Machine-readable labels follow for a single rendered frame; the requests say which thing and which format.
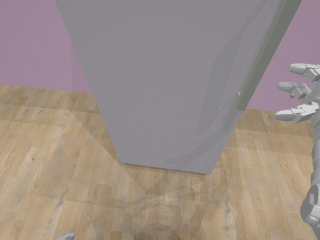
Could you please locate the handle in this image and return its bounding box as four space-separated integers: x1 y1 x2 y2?
235 0 302 111

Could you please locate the right robot hand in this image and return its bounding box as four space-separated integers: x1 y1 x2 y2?
273 63 320 124

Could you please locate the fridge door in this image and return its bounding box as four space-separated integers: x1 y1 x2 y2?
55 0 282 174

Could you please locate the robot right upper arm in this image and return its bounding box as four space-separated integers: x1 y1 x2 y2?
300 183 320 240

